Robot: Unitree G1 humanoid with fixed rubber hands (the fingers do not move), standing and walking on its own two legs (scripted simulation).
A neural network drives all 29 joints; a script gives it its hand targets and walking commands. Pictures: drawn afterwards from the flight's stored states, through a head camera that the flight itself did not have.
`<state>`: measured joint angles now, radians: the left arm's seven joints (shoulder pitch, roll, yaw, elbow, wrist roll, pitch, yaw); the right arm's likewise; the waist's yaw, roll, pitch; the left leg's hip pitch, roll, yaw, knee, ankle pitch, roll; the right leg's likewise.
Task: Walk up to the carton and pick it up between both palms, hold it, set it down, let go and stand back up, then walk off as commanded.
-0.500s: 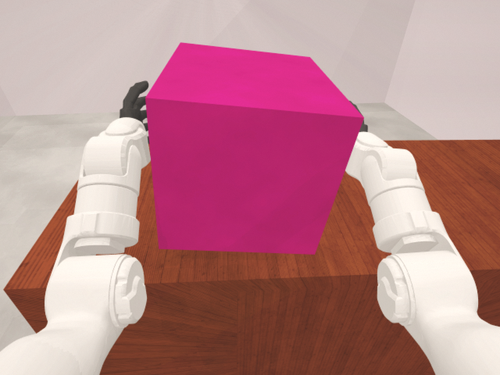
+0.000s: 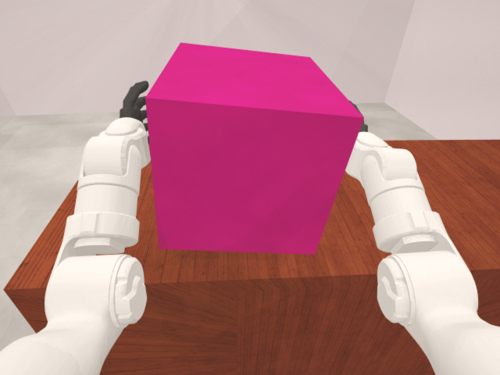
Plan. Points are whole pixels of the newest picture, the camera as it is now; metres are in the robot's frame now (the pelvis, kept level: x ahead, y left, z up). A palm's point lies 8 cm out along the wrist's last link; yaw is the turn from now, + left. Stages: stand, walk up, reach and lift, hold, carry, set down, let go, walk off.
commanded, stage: hold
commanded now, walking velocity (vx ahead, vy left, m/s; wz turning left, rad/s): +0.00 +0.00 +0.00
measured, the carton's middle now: (243, 141) +0.44 +0.02 +0.23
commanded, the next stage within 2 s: none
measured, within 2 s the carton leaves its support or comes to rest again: neither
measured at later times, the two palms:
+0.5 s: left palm (133, 130) +0.38 +0.19 +0.27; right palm (353, 144) +0.39 -0.15 +0.25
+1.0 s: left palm (134, 130) +0.38 +0.19 +0.27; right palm (353, 144) +0.39 -0.15 +0.25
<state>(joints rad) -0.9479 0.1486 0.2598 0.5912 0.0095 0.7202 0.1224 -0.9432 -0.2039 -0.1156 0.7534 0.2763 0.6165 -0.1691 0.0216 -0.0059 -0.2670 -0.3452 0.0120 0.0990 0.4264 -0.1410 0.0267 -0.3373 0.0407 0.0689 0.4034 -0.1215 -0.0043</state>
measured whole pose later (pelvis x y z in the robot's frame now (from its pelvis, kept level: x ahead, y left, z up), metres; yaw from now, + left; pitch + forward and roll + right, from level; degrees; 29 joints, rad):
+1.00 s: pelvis +0.00 +0.00 +0.00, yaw +0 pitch +3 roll +0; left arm -0.95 0.15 0.26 0.59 0.01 0.72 0.12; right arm -0.94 -0.20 -0.12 0.75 0.28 0.62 -0.17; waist 0.02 -0.01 -0.27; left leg -0.35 0.01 0.10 0.43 -0.14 0.03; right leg -0.34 0.04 0.07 0.40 -0.12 0.00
